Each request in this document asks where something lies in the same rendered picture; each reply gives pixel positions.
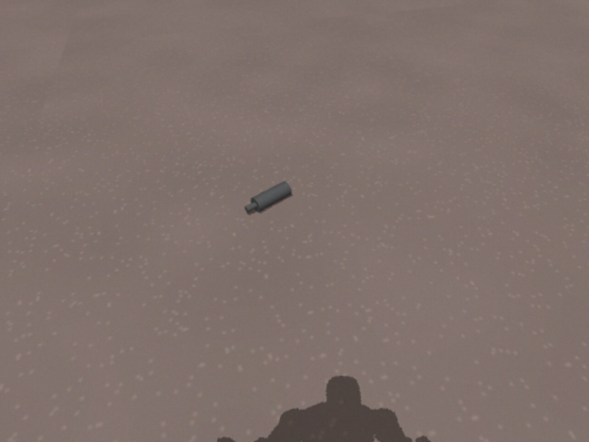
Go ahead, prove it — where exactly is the bottle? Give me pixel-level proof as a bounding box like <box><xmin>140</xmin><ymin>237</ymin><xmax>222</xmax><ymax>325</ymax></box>
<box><xmin>245</xmin><ymin>181</ymin><xmax>292</xmax><ymax>212</ymax></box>

